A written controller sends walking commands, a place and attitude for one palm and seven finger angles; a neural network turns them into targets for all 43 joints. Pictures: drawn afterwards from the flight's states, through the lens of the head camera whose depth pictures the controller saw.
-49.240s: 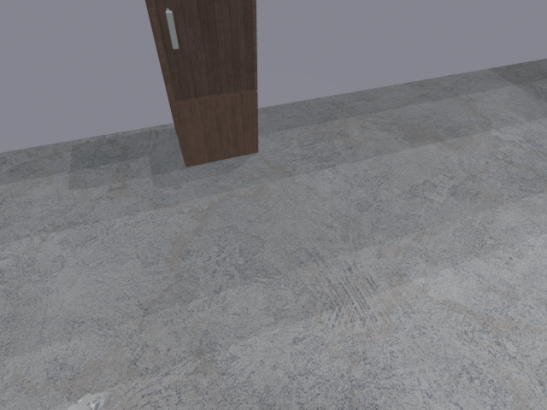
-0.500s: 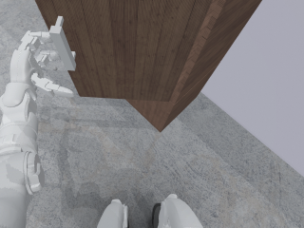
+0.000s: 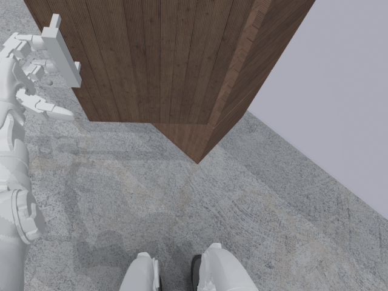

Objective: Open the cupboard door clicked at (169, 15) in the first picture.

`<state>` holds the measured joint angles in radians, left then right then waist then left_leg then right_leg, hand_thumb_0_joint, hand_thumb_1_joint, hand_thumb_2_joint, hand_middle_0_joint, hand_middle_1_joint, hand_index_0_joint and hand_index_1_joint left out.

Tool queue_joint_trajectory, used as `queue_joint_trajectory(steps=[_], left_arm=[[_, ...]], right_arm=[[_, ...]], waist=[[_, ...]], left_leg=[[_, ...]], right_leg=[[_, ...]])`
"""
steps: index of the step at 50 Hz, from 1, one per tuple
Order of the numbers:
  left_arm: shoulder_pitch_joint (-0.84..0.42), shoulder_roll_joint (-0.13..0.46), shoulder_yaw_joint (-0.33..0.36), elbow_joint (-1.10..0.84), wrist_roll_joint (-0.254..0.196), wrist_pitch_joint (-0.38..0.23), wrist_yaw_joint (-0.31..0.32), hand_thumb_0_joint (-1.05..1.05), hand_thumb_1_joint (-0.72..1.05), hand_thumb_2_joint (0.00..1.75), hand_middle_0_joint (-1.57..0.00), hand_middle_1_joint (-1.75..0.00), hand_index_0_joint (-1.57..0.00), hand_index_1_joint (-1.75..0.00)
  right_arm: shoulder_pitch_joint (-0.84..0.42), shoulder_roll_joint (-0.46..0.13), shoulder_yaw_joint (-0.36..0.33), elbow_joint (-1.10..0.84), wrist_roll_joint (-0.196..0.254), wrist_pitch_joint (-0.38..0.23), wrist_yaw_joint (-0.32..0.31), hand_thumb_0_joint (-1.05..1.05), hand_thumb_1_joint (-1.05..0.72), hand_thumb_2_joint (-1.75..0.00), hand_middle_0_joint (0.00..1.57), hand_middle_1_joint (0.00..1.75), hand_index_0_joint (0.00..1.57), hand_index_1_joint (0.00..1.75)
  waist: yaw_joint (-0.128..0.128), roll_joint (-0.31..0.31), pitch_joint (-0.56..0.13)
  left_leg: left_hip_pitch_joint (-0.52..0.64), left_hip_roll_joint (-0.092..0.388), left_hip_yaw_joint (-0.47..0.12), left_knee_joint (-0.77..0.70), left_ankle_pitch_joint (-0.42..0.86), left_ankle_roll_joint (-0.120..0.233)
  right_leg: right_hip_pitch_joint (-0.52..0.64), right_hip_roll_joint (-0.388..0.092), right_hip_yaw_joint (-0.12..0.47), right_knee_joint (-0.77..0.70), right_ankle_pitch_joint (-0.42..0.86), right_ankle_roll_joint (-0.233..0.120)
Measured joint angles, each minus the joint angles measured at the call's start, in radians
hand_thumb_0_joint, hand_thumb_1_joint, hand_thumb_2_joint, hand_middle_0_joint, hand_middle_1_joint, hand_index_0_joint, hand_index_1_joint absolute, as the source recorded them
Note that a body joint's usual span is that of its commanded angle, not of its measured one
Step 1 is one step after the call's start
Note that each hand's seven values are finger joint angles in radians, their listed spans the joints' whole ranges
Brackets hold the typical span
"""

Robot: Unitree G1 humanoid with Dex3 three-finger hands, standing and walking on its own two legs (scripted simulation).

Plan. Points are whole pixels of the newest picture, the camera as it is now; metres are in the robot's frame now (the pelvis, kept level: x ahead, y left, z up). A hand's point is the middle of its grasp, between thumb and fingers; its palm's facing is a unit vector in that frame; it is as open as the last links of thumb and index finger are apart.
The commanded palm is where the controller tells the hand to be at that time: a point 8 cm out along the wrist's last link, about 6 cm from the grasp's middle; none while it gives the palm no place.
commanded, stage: move the hooked fingers beside the handle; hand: left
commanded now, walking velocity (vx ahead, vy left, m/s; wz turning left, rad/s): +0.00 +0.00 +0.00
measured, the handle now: (66, 53) +0.57 +0.23 +0.05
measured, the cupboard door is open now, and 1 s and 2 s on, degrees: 44 44 44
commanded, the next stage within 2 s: slide the fingers in behind the handle in 1.70 s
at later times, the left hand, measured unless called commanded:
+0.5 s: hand (36, 82) +0.49 +0.27 +0.06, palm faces -0.01 -1.00 -0.03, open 14.0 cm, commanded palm +0.48 +0.30 +0.05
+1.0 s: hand (18, 85) +0.49 +0.30 +0.06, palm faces +0.01 -1.00 -0.03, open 14.0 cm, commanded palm +0.48 +0.32 +0.05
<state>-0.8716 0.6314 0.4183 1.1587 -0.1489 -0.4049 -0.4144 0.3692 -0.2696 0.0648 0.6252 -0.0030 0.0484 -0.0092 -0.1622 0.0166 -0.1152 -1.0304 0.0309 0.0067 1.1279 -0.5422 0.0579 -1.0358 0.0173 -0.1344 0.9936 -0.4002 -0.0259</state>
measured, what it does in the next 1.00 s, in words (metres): stands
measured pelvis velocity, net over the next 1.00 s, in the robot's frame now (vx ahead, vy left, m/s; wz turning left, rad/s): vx -0.01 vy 0.00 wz -0.02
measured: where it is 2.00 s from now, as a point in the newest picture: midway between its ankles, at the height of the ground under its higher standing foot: outside the picture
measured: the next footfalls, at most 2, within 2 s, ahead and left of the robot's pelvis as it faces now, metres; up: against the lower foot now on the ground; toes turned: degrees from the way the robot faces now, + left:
none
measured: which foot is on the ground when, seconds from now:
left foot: down 0.00-1.00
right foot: down 0.00-1.00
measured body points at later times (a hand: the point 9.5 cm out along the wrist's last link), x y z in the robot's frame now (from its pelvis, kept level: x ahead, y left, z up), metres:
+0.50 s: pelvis +0.01 +0.00 +0.00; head +0.16 +0.04 +0.42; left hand +0.49 +0.32 +0.06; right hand +0.02 -0.27 -0.10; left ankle -0.02 +0.07 -0.66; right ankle +0.03 -0.11 -0.66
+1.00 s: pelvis -0.01 +0.00 -0.01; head +0.16 +0.04 +0.41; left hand +0.48 +0.35 +0.06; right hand +0.01 -0.27 -0.10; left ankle -0.02 +0.07 -0.66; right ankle +0.03 -0.11 -0.66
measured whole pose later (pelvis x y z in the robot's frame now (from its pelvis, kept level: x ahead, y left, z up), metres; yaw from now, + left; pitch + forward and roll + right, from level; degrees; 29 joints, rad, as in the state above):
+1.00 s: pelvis -0.01 +0.00 -0.01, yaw -1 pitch +26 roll -6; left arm -0.88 0.80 0.55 1.20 -0.14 -0.38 -0.55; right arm 0.36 -0.29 0.08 0.60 0.00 0.05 -0.03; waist -0.18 0.01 -0.10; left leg -1.09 0.05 0.01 1.18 -0.55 0.06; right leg -1.09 0.03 -0.13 1.02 -0.39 -0.03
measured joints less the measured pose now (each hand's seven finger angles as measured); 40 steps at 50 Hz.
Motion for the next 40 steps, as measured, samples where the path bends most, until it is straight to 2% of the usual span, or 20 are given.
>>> queue_joint_trajectory(steps=[7, 19, 26, 30, 36, 40], left_arm=[[0.001, 0.017, 0.024, 0.0, 0.018, 0.006, -0.011, -0.01, -0.5, 0.3, -0.3, -1.21, -0.29, -1.21], [0.037, 0.061, 0.094, -0.011, 0.019, 0.016, -0.047, -0.01, -0.5, 0.3, -0.3, -1.21, -0.3, -1.2], [0.063, 0.057, 0.084, -0.025, -0.006, 0.015, -0.078, -0.01, -0.5, 0.3, -0.3, -1.2, -0.3, -1.2], [0.044, 0.067, 0.078, 0.005, -0.001, 0.027, -0.086, -0.01, -0.5, 0.3, -0.3, -1.2, -0.3, -1.2], [0.037, 0.083, 0.099, 0.007, 0.003, 0.004, -0.093, -0.01, -0.5, 0.3, -0.3, -1.2, -0.3, -1.2], [0.025, 0.098, 0.1, 0.017, 0.004, 0.009, -0.106, -0.01, -0.5, 0.3, -0.3, -1.2, -0.3, -1.2]], right_arm=[[-0.001, -0.003, 0.003, -0.008, -0.001, 0.002, -0.005, 0.0, -0.9, -0.9, 0.2, 0.3, 0.2, 0.3], [0.003, -0.005, 0.008, -0.027, 0.003, 0.012, -0.008, 0.0, -0.9, -0.9, 0.2, 0.3, 0.2, 0.3], [0.007, -0.009, 0.005, -0.021, 0.007, 0.021, -0.005, 0.0, -0.9, -0.9, 0.2, 0.3, 0.2, 0.3], [-0.002, -0.012, 0.007, -0.022, 0.007, 0.019, -0.011, 0.0, -0.9, -0.9, 0.2, 0.3, 0.2, 0.3], [-0.016, -0.016, 0.005, -0.024, 0.003, 0.01, -0.015, 0.0, -0.9, -0.9, 0.2, 0.3, 0.2, 0.3], [-0.018, -0.02, 0.007, -0.026, 0.005, 0.01, -0.017, 0.0, -0.9, -0.9, 0.2, 0.3, 0.2, 0.3]], waist=[[-0.009, 0.004, 0.004], [-0.019, 0.004, 0.007], [-0.002, 0.007, 0.0], [-0.004, 0.003, 0.001], [-0.008, 0.0, 0.003], [-0.009, 0.001, 0.008]], left_leg=[[-0.013, 0.003, 0.007, 0.006, -0.003, 0.001], [-0.006, 0.015, 0.017, 0.005, -0.012, 0.002], [0.013, 0.013, 0.014, -0.008, -0.008, 0.002], [0.009, 0.01, 0.008, -0.003, -0.007, 0.001], [-0.006, 0.013, 0.006, 0.013, -0.008, -0.001], [-0.013, 0.013, 0.005, 0.02, -0.007, 0.0]], right_leg=[[-0.016, 0.003, 0.007, 0.007, 0.0, 0.002], [-0.015, 0.016, 0.018, 0.002, 0.0, 0.003], [0.006, 0.015, 0.016, -0.013, 0.003, 0.004], [0.005, 0.012, 0.011, -0.008, 0.001, 0.003], [-0.008, 0.014, 0.009, 0.003, 0.002, 0.001], [-0.014, 0.014, 0.007, 0.008, 0.004, 0.001]])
